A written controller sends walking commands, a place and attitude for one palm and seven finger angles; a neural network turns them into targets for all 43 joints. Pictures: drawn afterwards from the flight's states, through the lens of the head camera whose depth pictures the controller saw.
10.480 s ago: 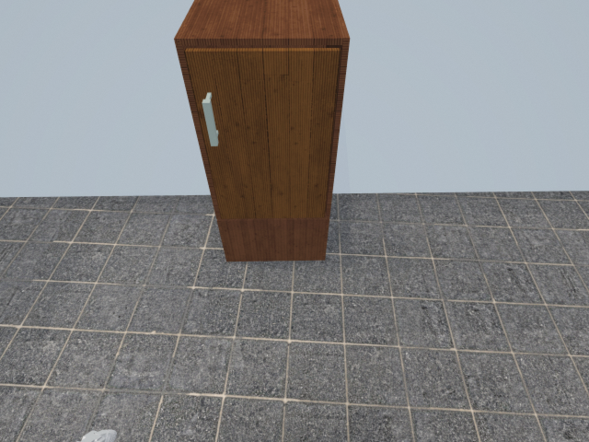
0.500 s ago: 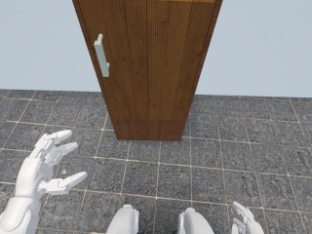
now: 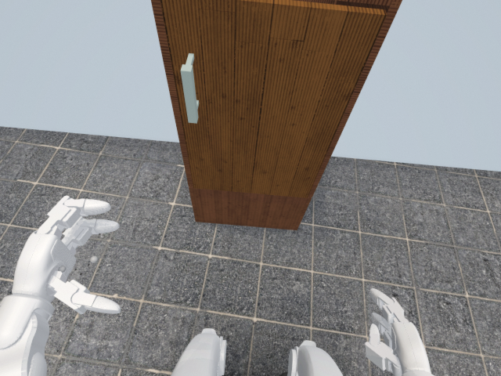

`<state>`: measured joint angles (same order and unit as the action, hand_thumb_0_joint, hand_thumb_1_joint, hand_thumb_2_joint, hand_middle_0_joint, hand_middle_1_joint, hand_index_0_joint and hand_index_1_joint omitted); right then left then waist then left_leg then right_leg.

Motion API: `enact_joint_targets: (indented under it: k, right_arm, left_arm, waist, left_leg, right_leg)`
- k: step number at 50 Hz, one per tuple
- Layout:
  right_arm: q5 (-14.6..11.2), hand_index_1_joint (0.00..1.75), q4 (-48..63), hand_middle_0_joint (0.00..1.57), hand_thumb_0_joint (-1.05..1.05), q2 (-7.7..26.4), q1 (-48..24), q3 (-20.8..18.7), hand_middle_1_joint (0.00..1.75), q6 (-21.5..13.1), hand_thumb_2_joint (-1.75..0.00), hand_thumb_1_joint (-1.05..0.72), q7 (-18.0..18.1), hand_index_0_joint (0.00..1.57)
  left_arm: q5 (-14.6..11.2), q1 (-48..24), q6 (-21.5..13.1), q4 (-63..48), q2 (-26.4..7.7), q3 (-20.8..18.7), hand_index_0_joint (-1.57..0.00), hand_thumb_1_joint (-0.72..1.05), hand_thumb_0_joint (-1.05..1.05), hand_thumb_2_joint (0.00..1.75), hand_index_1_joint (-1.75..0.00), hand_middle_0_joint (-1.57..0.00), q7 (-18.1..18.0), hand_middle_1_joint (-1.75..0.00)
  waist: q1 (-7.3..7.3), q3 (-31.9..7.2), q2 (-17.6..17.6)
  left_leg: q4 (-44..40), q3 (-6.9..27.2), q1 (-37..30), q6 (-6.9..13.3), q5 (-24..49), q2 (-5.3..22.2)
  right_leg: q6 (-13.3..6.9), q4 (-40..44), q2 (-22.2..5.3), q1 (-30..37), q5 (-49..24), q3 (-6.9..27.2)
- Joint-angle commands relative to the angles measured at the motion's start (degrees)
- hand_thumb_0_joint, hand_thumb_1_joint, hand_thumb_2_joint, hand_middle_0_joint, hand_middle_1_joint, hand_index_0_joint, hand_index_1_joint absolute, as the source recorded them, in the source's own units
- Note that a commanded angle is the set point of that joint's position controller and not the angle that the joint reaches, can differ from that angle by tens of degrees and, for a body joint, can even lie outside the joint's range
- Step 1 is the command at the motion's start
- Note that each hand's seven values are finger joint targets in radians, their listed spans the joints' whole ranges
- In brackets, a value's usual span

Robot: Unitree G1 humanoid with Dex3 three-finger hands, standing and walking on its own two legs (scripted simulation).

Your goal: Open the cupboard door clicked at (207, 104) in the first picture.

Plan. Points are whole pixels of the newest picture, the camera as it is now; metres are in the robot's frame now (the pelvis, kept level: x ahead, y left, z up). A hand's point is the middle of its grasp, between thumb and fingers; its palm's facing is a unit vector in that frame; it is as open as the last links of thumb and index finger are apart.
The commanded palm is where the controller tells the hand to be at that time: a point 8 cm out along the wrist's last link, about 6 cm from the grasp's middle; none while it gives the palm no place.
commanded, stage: raise the hand with hooked fingers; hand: left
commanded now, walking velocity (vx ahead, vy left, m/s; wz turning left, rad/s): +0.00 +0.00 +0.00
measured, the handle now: (191, 89) +0.63 +0.18 +0.04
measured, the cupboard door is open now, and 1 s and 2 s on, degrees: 0 0 0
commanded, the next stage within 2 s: move the hooked fingers beside the handle in 0.76 s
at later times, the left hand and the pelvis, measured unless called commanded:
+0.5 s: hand (93, 236) +0.29 +0.26 +0.04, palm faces -0.01 -1.00 -0.05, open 14.0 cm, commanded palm +0.27 +0.31 +0.05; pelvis +0.00 -0.01 +0.00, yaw -1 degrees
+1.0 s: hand (97, 232) +0.30 +0.25 +0.04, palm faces +0.02 -1.00 -0.05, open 14.0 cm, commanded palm +0.29 +0.30 +0.05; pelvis +0.00 -0.02 +0.00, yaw +0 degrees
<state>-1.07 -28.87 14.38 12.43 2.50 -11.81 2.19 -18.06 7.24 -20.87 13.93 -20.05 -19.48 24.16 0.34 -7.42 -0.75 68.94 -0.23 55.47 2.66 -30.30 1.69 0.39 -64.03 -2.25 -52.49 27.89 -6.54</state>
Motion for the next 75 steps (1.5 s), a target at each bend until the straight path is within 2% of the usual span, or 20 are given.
enact_joint_targets:
  k: [1, 4, 9, 11, 14, 17, 25, 27, 35, 41, 43, 46, 51, 55, 58, 61, 64, 67, 72, 75]
  right_arm:
    - [-0.2, 0.30, 6.3, 0.20, 0.00, 10.3, 2.3, -4.7, 0.30, -2.5, -0.90, -0.90, 1.3, 0.20]
    - [-0.5, 0.30, 5.9, 0.20, 0.00, 10.4, 2.3, -4.7, 0.30, -2.2, -0.90, -0.90, 1.4, 0.20]
    - [-0.6, 0.30, 5.4, 0.20, 0.00, 10.6, 2.4, -4.7, 0.30, -2.2, -0.90, -0.90, 1.6, 0.20]
    - [-0.4, 0.30, 5.3, 0.20, 0.00, 10.8, 2.9, -4.6, 0.30, -2.1, -0.90, -0.90, 1.6, 0.20]
    - [-0.7, 0.30, 5.3, 0.20, 0.00, 10.8, 2.8, -4.7, 0.30, -1.9, -0.90, -0.90, 1.6, 0.20]
    - [-0.7, 0.30, 5.4, 0.20, 0.00, 10.8, 3.3, -4.9, 0.30, -2.1, -0.90, -0.90, 1.4, 0.20]
    - [-0.8, 0.30, 5.6, 0.20, 0.00, 10.6, 3.3, -5.1, 0.30, -1.6, -0.90, -0.90, 1.0, 0.20]
    - [-0.8, 0.30, 5.7, 0.20, 0.00, 10.6, 3.3, -5.0, 0.30, -1.4, -0.90, -0.90, 1.1, 0.20]
    - [-1.1, 0.30, 5.6, 0.20, 0.00, 10.4, 2.9, -4.8, 0.30, -1.2, -0.90, -0.90, 1.6, 0.20]
    - [-0.7, 0.30, 5.6, 0.20, 0.00, 10.3, 3.0, -4.6, 0.30, -1.5, -0.90, -0.90, 1.7, 0.20]
    - [-0.9, 0.30, 5.5, 0.20, 0.00, 10.3, 2.9, -4.7, 0.30, -1.3, -0.90, -0.90, 1.7, 0.20]
    - [-0.8, 0.30, 4.2, 0.20, 0.00, 10.5, 2.9, -4.3, 0.30, -1.3, -0.90, -0.90, 2.3, 0.20]
    - [-0.9, 0.30, 3.1, 0.20, 0.00, 10.8, 3.6, -4.3, 0.30, -1.5, -0.90, -0.90, 3.0, 0.20]
    - [-0.9, 0.30, 2.4, 0.20, 0.00, 10.9, 4.0, -4.1, 0.30, -0.6, -0.90, -0.90, 2.9, 0.20]
    - [-0.7, 0.30, 2.5, 0.20, 0.00, 11.0, 5.0, -4.3, 0.30, 0.2, -0.90, -0.90, 2.5, 0.20]
    - [-0.6, 0.30, 2.7, 0.20, 0.00, 10.9, 5.6, -4.3, 0.30, 1.0, -0.90, -0.90, 1.9, 0.20]
    - [-0.6, 0.30, 1.7, 0.20, 0.00, 11.3, 6.6, -4.5, 0.30, 2.2, -0.90, -0.90, 1.6, 0.20]
    - [-0.4, 0.30, 1.3, 0.20, 0.00, 11.4, 7.6, -4.6, 0.30, 2.9, -0.90, -0.90, 1.4, 0.20]
    - [-0.3, 0.30, -0.5, 0.20, 0.00, 11.8, 9.2, -5.0, 0.30, 4.1, -0.90, -0.90, 1.3, 0.20]
    - [-0.2, 0.30, -1.4, 0.20, 0.00, 12.0, 9.8, -5.1, 0.30, 4.8, -0.90, -0.90, 1.2, 0.20]
  left_arm:
    - [-2.1, -9.0, -3.3, -9.8, -12.2, -6.8, -0.30, -0.50, 0.00, 0.30, -1.20, -0.30, 1.2, -1.20]
    - [-2.8, -9.8, -3.0, -7.1, -12.6, -7.5, -0.30, -0.50, 0.00, 0.30, -1.20, -0.30, 2.6, -1.20]
    - [-3.3, -13.4, -3.1, -5.9, -15.4, -9.4, -0.30, -0.50, 0.00, 0.30, -1.20, -0.30, 4.1, -1.20]
    - [-3.6, -13.7, -2.9, -3.6, -17.0, -10.8, -0.30, -0.50, 0.00, 0.30, -1.20, -0.30, 4.6, -1.20]
    - [-4.3, -13.9, -2.8, -1.7, -16.3, -10.7, -0.30, -0.50, 0.00, 0.30, -1.20, -0.30, 5.6, -1.20]
    - [-4.5, -12.7, -3.1, -2.2, -16.2, -10.6, -0.30, -0.50, 0.00, 0.30, -1.20, -0.30, 5.9, -1.20]
    - [-4.0, -12.7, -4.6, -2.8, -17.0, -11.4, -0.30, -0.50, 0.00, 0.30, -1.20, -0.30, 3.9, -1.20]
    - [-4.0, -13.6, -5.0, -3.4, -17.6, -11.5, -0.30, -0.50, 0.00, 0.30, -1.20, -0.30, 4.0, -1.20]
    - [-4.3, -13.7, -4.8, -0.7, -15.9, -10.3, -0.30, -0.50, 0.00, 0.30, -1.20, -0.30, 4.8, -1.20]
    - [-4.0, -15.1, -5.0, -2.7, -17.1, -10.6, -0.30, -0.50, 0.00, 0.30, -1.20, -0.30, 5.0, -1.20]
    - [-4.1, -14.2, -4.9, -1.7, -16.5, -10.6, -0.30, -0.50, 0.00, 0.30, -1.20, -0.30, 5.0, -1.20]
    - [-3.5, -23.3, -4.9, 0.5, -17.5, -10.2, -0.30, -0.50, 0.00, 0.30, -1.20, -0.30, 4.5, -1.20]
    - [-2.0, -31.0, -4.8, 3.6, -17.8, -8.1, -0.30, -0.50, 0.00, 0.30, -1.20, -0.30, 5.3, -1.20]
    - [-0.6, -35.1, -3.2, 8.9, -19.8, -9.1, -0.30, -0.50, 0.00, 0.30, -1.20, -0.30, 4.6, -1.20]
    - [-0.2, -35.4, -2.9, 11.3, -21.4, -11.0, -0.30, -0.50, 0.00, 0.30, -1.20, -0.30, 3.7, -1.20]
    - [0.4, -36.4, -3.2, 12.0, -21.4, -10.8, -0.30, -0.50, 0.00, 0.30, -1.20, -0.30, 2.7, -1.20]
    - [1.1, -39.5, -3.4, 16.4, -22.8, -11.8, -0.30, -0.50, 0.00, 0.30, -1.20, -0.30, 2.4, -1.20]
    - [1.6, -41.3, -4.6, 17.6, -24.9, -13.3, -0.30, -0.50, 0.00, 0.30, -1.20, -0.30, 2.7, -1.20]
    - [2.2, -48.2, -6.1, 20.4, -24.0, -11.3, -0.30, -0.50, 0.00, 0.30, -1.20, -0.30, 3.5, -1.20]
    - [3.1, -51.8, -6.5, 22.7, -24.3, -10.5, -0.30, -0.50, 0.00, 0.30, -1.20, -0.30, 3.5, -1.20]
  waist:
    - [-0.39, -16.7, -6.9]
    - [-0.70, -16.4, -4.8]
    - [-0.50, -18.0, -6.8]
    - [-0.42, -17.5, -5.6]
    - [-0.63, -17.3, -4.7]
    - [-0.28, -19.1, -4.7]
    - [-0.48, -16.4, -6.2]
    - [-0.47, -17.4, -6.3]
    - [-1.28, -15.3, -4.1]
    - [-1.08, -17.4, -5.5]
    - [-1.14, -17.2, -3.7]
    - [-2.80, -14.7, -4.1]
    - [-3.14, -17.9, -6.3]
    - [-2.82, -18.2, -6.3]
    - [-2.03, -20.8, -4.6]
    - [-1.79, -22.4, -6.4]
    - [-3.09, -20.3, -3.1]
    - [-2.58, -22.6, -4.9]
    - [-4.56, -23.1, -5.4]
    - [-4.83, -23.1, -7.4]
  left_leg:
    - [-13.1, 5.4, -16.1, -3.7, 19.9, -0.6]
    - [-12.9, 4.8, -15.2, -3.2, 18.5, -0.7]
    - [-12.9, 4.5, -15.9, -3.1, 19.2, -0.7]
    - [-12.6, 4.3, -14.5, -2.7, 19.2, -0.8]
    - [-12.6, 3.5, -13.3, -2.2, 16.9, -1.0]
    - [-12.4, 3.3, -14.1, -2.0, 19.6, -1.0]
    - [-13.1, 2.9, -12.8, -2.0, 16.7, -1.0]
    - [-12.9, 2.8, -13.0, -2.0, 16.6, -0.9]
    - [-12.3, 2.2, -10.6, -1.4, 13.0, -1.2]
    - [-11.4, 2.4, -12.1, -1.3, 16.1, -1.1]
    - [-11.6, 2.4, -11.6, -1.4, 15.6, -1.1]
    - [-10.7, 2.6, -9.7, -1.3, 12.3, -0.9]
    - [-10.5, 2.8, -11.7, -1.3, 12.9, -0.7]
    - [-11.0, 2.7, -11.0, -1.4, 12.3, -0.7]
    - [-10.9, 2.7, -11.4, -1.5, 15.7, -0.6]
    - [-10.8, 2.5, -12.2, -1.6, 18.3, -0.5]
    - [-10.4, 2.1, -9.6, -1.4, 16.4, -0.3]
    - [-10.1, 1.9, -10.2, -1.3, 18.8, -0.3]
    - [-9.6, 2.6, -12.9, -1.4, 20.9, 0.2]
    - [-9.9, 3.4, -14.4, -1.7, 20.7, 0.3]
  right_leg:
    - [-2.5, 5.4, 4.2, 4.9, -9.6, 1.0]
    - [-2.3, 6.3, 4.2, 5.6, -9.5, 1.2]
    - [-2.4, 6.5, 4.0, 5.9, -9.8, 1.6]
    - [-2.5, 6.6, 4.2, 6.8, -10.0, 1.8]
    - [-2.2, 7.6, 4.0, 7.6, -9.1, 2.4]
    - [-2.2, 7.4, 3.9, 8.9, -11.4, 2.6]
    - [-2.1, 7.9, 3.8, 8.1, -9.1, 2.9]
    - [-2.2, 7.8, 3.9, 8.7, -9.0, 3.2]
    - [-1.8, 9.0, 3.6, 8.7, -7.0, 4.1]
    - [-2.0, 7.8, 3.9, 8.9, -10.0, 4.0]
    - [-1.7, 8.2, 3.8, 9.3, -9.8, 4.0]
    - [-1.8, 8.0, 3.9, 6.2, -6.5, 4.2]
    - [-2.1, 7.4, 3.6, 5.2, -7.1, 4.5]
    - [-1.9, 7.6, 3.4, 5.3, -6.7, 4.6]
    - [-1.9, 7.0, 3.4, 7.1, -10.0, 4.3]
    - [-2.0, 6.4, 3.6, 7.7, -12.1, 4.2]
    - [-1.5, 6.9, 3.6, 7.2, -11.5, 4.5]
    - [-1.8, 6.4, 3.7, 8.5, -13.8, 4.8]
    - [-1.7, 6.1, 4.0, 4.8, -14.2, 4.3]
    - [-1.9, 5.9, 3.9, 2.5, -12.7, 3.8]
